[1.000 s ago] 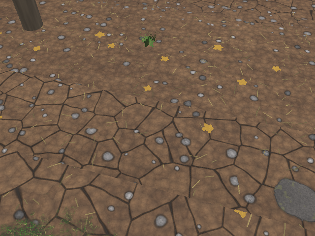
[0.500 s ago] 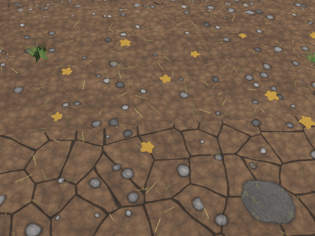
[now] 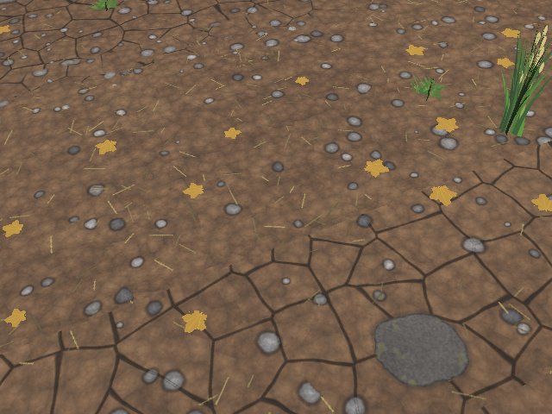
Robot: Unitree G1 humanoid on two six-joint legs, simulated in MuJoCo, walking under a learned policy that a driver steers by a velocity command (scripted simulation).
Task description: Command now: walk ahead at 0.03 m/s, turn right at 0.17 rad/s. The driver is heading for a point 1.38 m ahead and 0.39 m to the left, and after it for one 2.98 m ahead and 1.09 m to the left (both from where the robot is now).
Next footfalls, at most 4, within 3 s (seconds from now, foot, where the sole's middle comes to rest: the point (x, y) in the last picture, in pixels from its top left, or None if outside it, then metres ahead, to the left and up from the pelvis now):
0.10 left None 0.05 0.12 -0.78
1.08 right None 0.18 -0.13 -0.78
1.70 left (280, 370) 0.68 0.05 -0.95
2.04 right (310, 248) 1.11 -0.06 -0.95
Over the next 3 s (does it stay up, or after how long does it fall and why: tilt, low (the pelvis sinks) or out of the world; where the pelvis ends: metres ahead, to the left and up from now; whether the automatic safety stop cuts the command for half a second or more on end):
stays up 1.53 0.55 -0.21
